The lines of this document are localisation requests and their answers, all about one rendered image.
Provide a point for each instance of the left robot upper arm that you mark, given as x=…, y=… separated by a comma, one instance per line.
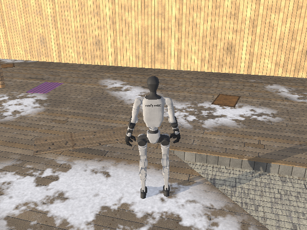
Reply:
x=138, y=101

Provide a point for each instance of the right robot hand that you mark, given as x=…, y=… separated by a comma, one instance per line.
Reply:
x=175, y=136

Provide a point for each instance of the right robot forearm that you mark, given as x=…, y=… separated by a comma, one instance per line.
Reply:
x=175, y=127

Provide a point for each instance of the robot left shin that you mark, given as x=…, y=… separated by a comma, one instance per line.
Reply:
x=143, y=174

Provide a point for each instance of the left robot hand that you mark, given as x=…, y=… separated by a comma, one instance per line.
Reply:
x=127, y=139

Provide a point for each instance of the right robot upper arm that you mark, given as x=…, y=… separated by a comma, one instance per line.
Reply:
x=170, y=109

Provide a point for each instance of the robot head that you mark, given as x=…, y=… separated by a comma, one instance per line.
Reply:
x=153, y=83

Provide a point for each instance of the left robot forearm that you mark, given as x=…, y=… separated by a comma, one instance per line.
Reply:
x=130, y=128

